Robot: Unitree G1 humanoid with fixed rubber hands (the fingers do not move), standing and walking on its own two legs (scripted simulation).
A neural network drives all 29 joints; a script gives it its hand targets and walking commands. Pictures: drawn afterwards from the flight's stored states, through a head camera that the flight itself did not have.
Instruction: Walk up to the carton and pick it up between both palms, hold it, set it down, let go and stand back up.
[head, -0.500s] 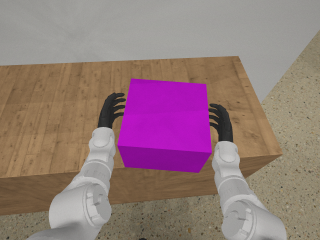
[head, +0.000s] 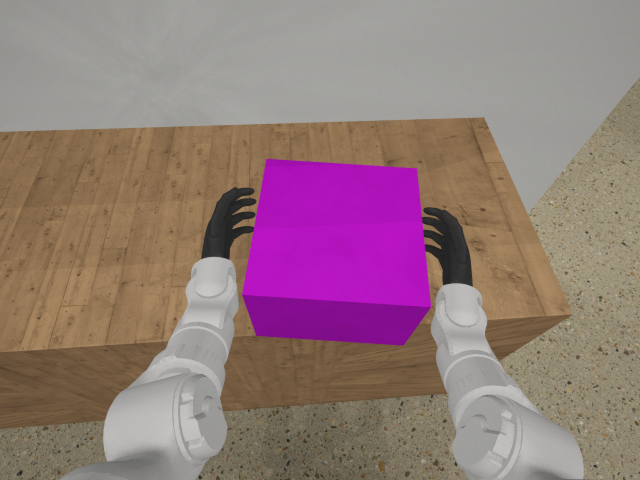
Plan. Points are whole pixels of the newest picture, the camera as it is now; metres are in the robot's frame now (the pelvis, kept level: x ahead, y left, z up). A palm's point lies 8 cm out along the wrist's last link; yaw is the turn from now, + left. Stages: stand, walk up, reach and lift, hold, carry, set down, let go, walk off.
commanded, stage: reach and lift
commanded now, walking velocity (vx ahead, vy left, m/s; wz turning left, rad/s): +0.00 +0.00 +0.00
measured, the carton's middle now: (335, 253) +0.43 +0.01 -0.04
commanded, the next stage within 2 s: none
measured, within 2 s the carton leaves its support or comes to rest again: leaves its support in 0.02 s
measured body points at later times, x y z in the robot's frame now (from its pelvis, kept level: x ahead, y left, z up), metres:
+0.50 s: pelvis +0.00 -0.03 +0.01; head +0.07 -0.03 +0.45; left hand +0.40 +0.15 +0.03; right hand +0.39 -0.17 +0.02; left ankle +0.00 +0.09 -0.74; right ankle -0.01 -0.11 -0.74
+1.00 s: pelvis -0.01 -0.01 +0.01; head -0.01 +0.02 +0.46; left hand +0.40 +0.15 +0.10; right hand +0.37 -0.17 +0.09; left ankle +0.00 +0.09 -0.74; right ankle -0.01 -0.11 -0.74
